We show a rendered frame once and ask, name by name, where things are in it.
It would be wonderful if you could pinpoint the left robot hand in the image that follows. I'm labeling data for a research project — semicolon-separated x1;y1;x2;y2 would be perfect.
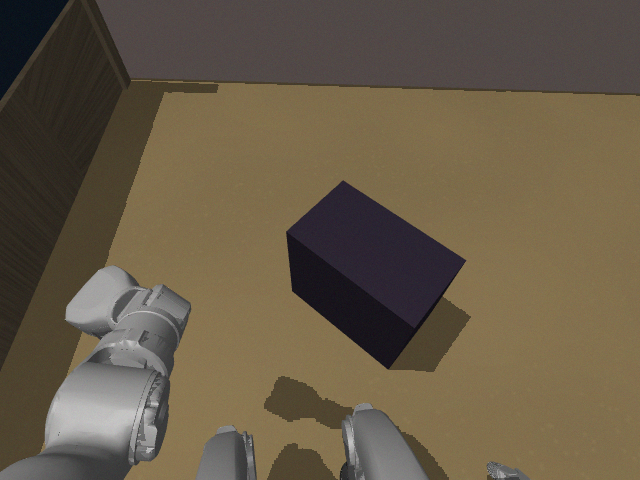
65;265;140;337

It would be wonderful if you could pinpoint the bed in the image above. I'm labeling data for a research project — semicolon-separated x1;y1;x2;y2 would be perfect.
0;0;131;371

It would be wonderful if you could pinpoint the left robot arm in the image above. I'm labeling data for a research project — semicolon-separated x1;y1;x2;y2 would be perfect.
0;284;191;480

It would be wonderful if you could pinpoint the right robot hand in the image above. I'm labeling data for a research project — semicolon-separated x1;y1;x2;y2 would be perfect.
487;462;531;480

